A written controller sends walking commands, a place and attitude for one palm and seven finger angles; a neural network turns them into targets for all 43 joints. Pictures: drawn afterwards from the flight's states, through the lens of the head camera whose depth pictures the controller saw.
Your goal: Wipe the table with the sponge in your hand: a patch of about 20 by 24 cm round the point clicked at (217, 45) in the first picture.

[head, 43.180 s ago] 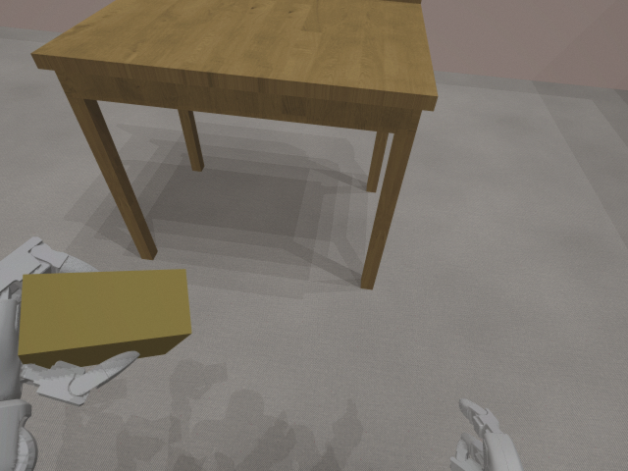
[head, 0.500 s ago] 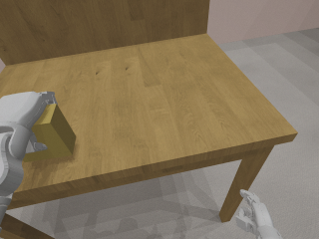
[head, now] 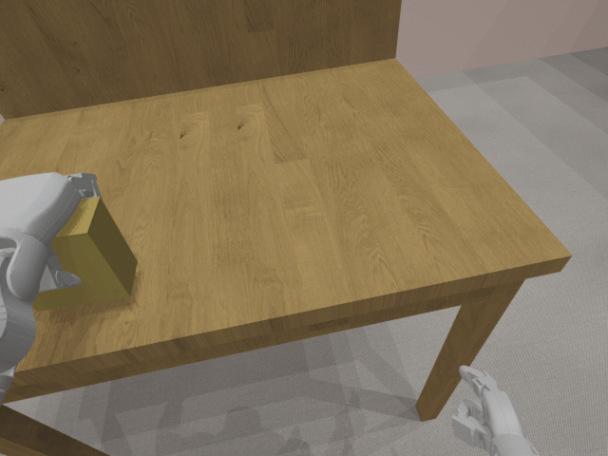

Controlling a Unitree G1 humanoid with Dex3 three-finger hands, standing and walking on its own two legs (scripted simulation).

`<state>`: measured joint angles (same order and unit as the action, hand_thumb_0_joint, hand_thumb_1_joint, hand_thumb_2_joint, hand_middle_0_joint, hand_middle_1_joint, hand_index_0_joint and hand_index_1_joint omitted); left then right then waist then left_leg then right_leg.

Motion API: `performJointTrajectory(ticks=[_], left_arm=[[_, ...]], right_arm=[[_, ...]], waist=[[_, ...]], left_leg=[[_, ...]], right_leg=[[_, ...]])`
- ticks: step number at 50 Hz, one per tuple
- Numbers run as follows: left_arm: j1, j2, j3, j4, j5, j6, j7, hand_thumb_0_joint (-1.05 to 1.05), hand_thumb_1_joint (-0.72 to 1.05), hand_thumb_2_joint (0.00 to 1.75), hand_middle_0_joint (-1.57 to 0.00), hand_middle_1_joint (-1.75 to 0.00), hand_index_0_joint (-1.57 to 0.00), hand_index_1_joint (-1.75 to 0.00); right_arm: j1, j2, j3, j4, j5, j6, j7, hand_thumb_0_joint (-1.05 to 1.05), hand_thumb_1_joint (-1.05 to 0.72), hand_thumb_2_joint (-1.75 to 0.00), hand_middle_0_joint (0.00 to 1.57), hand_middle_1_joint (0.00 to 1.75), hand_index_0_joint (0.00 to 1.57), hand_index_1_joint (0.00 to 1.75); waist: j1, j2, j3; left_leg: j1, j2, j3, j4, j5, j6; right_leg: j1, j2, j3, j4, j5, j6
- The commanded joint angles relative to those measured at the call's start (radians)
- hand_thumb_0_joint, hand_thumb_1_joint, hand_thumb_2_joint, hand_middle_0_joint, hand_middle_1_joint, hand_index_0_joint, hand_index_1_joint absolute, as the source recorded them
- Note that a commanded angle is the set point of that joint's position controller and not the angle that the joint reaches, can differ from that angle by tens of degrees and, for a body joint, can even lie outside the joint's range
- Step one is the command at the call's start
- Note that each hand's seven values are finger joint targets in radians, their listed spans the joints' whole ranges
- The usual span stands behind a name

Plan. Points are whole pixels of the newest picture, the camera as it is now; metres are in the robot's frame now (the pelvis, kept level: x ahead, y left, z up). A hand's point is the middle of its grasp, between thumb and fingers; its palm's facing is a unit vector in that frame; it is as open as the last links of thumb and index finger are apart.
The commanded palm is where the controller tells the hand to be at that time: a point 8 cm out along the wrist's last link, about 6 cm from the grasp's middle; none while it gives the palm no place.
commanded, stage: lower the sponge onto the table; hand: left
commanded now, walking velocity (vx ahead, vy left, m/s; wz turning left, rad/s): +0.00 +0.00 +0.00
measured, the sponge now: (75, 266) +0.26 +0.35 +0.12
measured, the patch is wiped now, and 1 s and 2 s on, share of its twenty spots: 0.00 0.00 0.25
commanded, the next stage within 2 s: wipe forward along the first lane in 1.04 s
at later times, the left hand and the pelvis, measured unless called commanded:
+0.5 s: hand (66, 252) +0.26 +0.33 +0.16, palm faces +0.00 +0.00 -1.00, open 10.1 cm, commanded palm +0.23 +0.33 +0.24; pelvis +0.00 +0.00 +0.00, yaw +0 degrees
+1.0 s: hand (84, 259) +0.26 +0.32 +0.15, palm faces +0.01 +0.00 -1.00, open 10.1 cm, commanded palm +0.23 +0.33 +0.22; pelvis +0.00 +0.00 +0.00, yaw -1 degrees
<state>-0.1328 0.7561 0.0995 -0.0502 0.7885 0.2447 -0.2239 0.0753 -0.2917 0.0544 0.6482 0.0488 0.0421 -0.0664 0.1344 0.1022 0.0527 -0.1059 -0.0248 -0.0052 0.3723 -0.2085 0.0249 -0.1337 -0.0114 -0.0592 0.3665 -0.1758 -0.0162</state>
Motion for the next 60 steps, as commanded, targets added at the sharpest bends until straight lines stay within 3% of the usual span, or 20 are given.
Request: performJointTrajectory(ticks=[1,4,6,9,12,14,16,22,26,28,31,37,38,42,45,50,51,55,56,60], left_arm=[[-0.302,0.349,0.227,-0.17,0.023,0.002,0.063,0.0,0.1,1.3,-1.2,-1.6,-1.2,-1.6],[-0.268,0.331,0.219,-0.201,0.011,-0.002,0.071,0.0,0.1,1.3,-1.2,-1.6,-1.2,-1.6],[-0.228,0.347,0.247,-0.221,0.01,0.017,0.069,0.0,0.1,1.3,-1.2,-1.6,-1.2,-1.6],[-0.212,0.297,0.204,-0.197,-0.004,0.028,0.065,0.0,0.1,1.3,-1.2,-1.6,-1.2,-1.6],[-0.219,0.325,0.22,-0.182,0.009,0.047,0.057,0.0,0.1,1.3,-1.2,-1.6,-1.2,-1.6],[-0.211,0.276,0.174,-0.182,0.002,0.046,0.049,0.0,0.1,1.3,-1.2,-1.6,-1.2,-1.6],[-0.201,0.317,0.209,-0.197,0.013,0.047,0.046,0.0,0.1,1.3,-1.2,-1.6,-1.2,-1.6],[-0.255,0.333,0.216,-0.254,0.023,-0.008,0.067,0.0,0.1,1.3,-1.2,-1.6,-1.2,-1.6],[-0.21,0.333,0.24,-0.209,0.024,-0.018,0.09,0.0,0.1,1.3,-1.2,-1.6,-1.2,-1.6],[-0.215,0.304,0.217,-0.166,0.02,-0.018,0.103,0.0,0.1,1.3,-1.2,-1.6,-1.2,-1.6],[-0.222,0.337,0.238,-0.132,0.025,-0.002,0.108,0.0,0.1,1.3,-1.2,-1.6,-1.2,-1.6],[-0.249,0.297,0.181,-0.119,0.03,-0.007,0.088,0.0,0.1,1.3,-1.2,-1.6,-1.2,-1.6],[-0.245,0.257,0.146,-0.119,0.025,-0.017,0.083,0.0,0.1,1.3,-1.2,-1.6,-1.2,-1.6],[-0.218,0.27,0.167,-0.211,0.031,-0.051,0.088,0.0,0.1,1.3,-1.2,-1.6,-1.2,-1.6],[-0.123,0.286,0.225,-0.198,0.025,-0.066,0.113,0.0,0.1,1.3,-1.2,-1.6,-1.2,-1.6],[-0.12,0.294,0.257,-0.192,0.025,-0.046,0.166,0.0,0.1,1.3,-1.2,-1.6,-1.2,-1.6],[-0.102,0.304,0.274,-0.22,0.026,-0.032,0.17,0.0,0.1,1.3,-1.2,-1.6,-1.2,-1.6],[-0.076,0.222,0.195,-0.166,0.017,0.007,0.162,0.0,0.1,1.3,-1.2,-1.6,-1.2,-1.6],[-0.069,0.222,0.194,-0.181,0.016,0.018,0.152,0.0,0.1,1.3,-1.2,-1.6,-1.2,-1.6],[-0.198,0.21,0.12,-0.099,0.037,0.021,0.121,0.0,0.1,1.3,-1.2,-1.6,-1.2,-1.6]], right_arm=[[-0.205,-0.102,-0.029,-0.172,0.003,-0.056,-0.01,0.0,-0.9,-0.9,0.2,0.3,0.2,0.3],[-0.173,-0.108,-0.04,-0.164,-0.01,-0.048,-0.002,0.0,-0.9,-0.9,0.2,0.3,0.2,0.3],[-0.215,-0.099,-0.032,-0.183,0.0,-0.054,-0.001,0.0,-0.9,-0.9,0.2,0.3,0.2,0.3],[-0.171,-0.11,-0.042,-0.166,-0.008,-0.041,0.002,0.0,-0.9,-0.9,0.2,0.3,0.2,0.3],[-0.173,-0.117,-0.036,-0.168,-0.004,-0.041,0.001,0.0,-0.9,-0.9,0.2,0.3,0.2,0.3],[-0.176,-0.114,-0.04,-0.167,-0.003,-0.034,0.001,0.0,-0.9,-0.9,0.2,0.3,0.2,0.3],[-0.218,-0.11,-0.032,-0.186,0.007,-0.043,-0.004,0.0,-0.9,-0.9,0.2,0.3,0.2,0.3],[-0.163,-0.106,-0.035,-0.176,-0.009,-0.053,-0.012,0.0,-0.9,-0.9,0.2,0.3,0.2,0.3],[-0.195,-0.1,-0.033,-0.173,-0.001,-0.053,-0.014,0.0,-0.9,-0.9,0.2,0.3,0.2,0.3],[-0.155,-0.104,-0.042,-0.154,-0.01,-0.043,-0.013,0.0,-0.9,-0.9,0.2,0.3,0.2,0.3],[-0.195,-0.11,-0.037,-0.163,0.002,-0.043,-0.013,0.0,-0.9,-0.9,0.2,0.3,0.2,0.3],[-0.162,-0.116,-0.04,-0.155,-0.004,-0.045,-0.016,0.0,-0.9,-0.9,0.2,0.3,0.2,0.3],[-0.165,-0.111,-0.044,-0.154,-0.003,-0.045,-0.016,0.0,-0.9,-0.9,0.2,0.3,0.2,0.3],[-0.158,-0.105,-0.042,-0.167,-0.009,-0.06,-0.016,0.0,-0.9,-0.9,0.2,0.3,0.2,0.3],[-0.141,-0.108,-0.055,-0.158,-0.015,-0.046,-0.011,0.0,-0.9,-0.9,0.2,0.3,0.2,0.3],[-0.143,-0.107,-0.06,-0.153,-0.015,-0.037,0.001,0.0,-0.9,-0.9,0.2,0.3,0.2,0.3],[-0.19,-0.102,-0.053,-0.174,-0.007,-0.044,0.004,0.0,-0.9,-0.9,0.2,0.3,0.2,0.3],[-0.157,-0.114,-0.061,-0.153,-0.008,-0.027,0.008,0.0,-0.9,-0.9,0.2,0.3,0.2,0.3],[-0.203,-0.107,-0.05,-0.173,0.001,-0.036,0.007,0.0,-0.9,-0.9,0.2,0.3,0.2,0.3],[-0.155,-0.127,-0.055,-0.141,0.001,-0.029,-0.014,0.0,-0.9,-0.9,0.2,0.3,0.2,0.3]], waist=[[-0.005,0.023,-0.248],[0.005,0.032,-0.28],[0.013,0.04,-0.285],[0.0,-0.014,-0.258],[0.0,-0.04,-0.263],[-0.009,-0.028,-0.233],[-0.005,-0.025,-0.24],[-0.006,0.004,-0.296],[-0.004,0.018,-0.232],[-0.009,-0.001,-0.221],[-0.005,0.014,-0.203],[-0.022,0.002,-0.255],[-0.032,0.011,-0.228],[-0.019,0.015,-0.285],[-0.002,-0.025,-0.245],[0.014,0.013,-0.231],[0.024,0.031,-0.244],[-0.002,-0.012,-0.21],[-0.003,-0.01,-0.204],[-0.046,-0.036,-0.179]], left_leg=[[0.006,-0.002,-0.037,-0.046,0.249,0.009],[0.009,-0.003,-0.029,-0.041,0.292,0.007],[0.012,-0.003,-0.034,-0.031,0.303,0.008],[-0.002,0.002,-0.028,-0.038,0.298,0.006],[-0.019,-0.003,-0.019,-0.033,0.283,0.01],[-0.014,-0.001,-0.022,-0.037,0.264,0.01],[-0.007,-0.002,-0.028,-0.03,0.244,0.014],[0.021,-0.009,-0.024,-0.024,0.27,0.016],[0.007,-0.006,-0.029,-0.033,0.23,0.011],[-0.007,-0.006,-0.018,-0.04,0.233,0.01],[-0.023,-0.008,-0.025,-0.041,0.186,0.007],[-0.015,-0.012,-0.013,-0.032,0.192,0.014],[-0.011,-0.01,-0.016,-0.034,0.193,0.014],[0.013,-0.008,-0.023,-0.027,0.229,0.017],[-0.009,-0.005,-0.026,-0.034,0.232,0.015],[-0.028,-0.005,-0.022,-0.036,0.258,0.004],[-0.018,-0.009,-0.029,-0.031,0.254,0.005],[-0.041,-0.005,-0.013,-0.034,0.234,0.004],[-0.034,-0.004,-0.019,-0.031,0.21,0.007],[-0.043,-0.011,-0.016,-0.042,0.145,0.015]], right_leg=[[0.12,0.023,0.073,-0.033,0.117,-0.065],[0.147,0.009,0.048,-0.02,0.164,-0.056],[0.15,0.019,0.081,-0.012,0.175,-0.066],[0.136,0.008,0.045,-0.018,0.185,-0.049],[0.134,0.006,0.046,-0.009,0.171,-0.048],[0.112,0.009,0.042,-0.021,0.157,-0.044],[0.108,0.022,0.077,-0.02,0.136,-0.054],[0.13,0.01,0.052,-0.016,0.141,-0.051],[0.108,0.026,0.081,-0.034,0.105,-0.062],[0.112,0.017,0.048,-0.035,0.107,-0.052],[0.101,0.025,0.088,-0.045,0.063,-0.062],[0.109,0.012,0.052,-0.036,0.074,-0.049],[0.099,0.016,0.049,-0.04,0.085,-0.049],[0.121,0.014,0.045,-0.022,0.106,-0.051],[0.124,0.019,0.042,-0.023,0.118,-0.049],[0.131,0.023,0.051,-0.021,0.131,-0.057],[0.139,0.032,0.089,-0.019,0.126,-0.068],[0.112,0.021,0.049,-0.024,0.126,-0.049],[0.103,0.03,0.077,-0.028,0.101,-0.057],[0.055,0.027,0.035,-0.049,0.04,-0.037]])
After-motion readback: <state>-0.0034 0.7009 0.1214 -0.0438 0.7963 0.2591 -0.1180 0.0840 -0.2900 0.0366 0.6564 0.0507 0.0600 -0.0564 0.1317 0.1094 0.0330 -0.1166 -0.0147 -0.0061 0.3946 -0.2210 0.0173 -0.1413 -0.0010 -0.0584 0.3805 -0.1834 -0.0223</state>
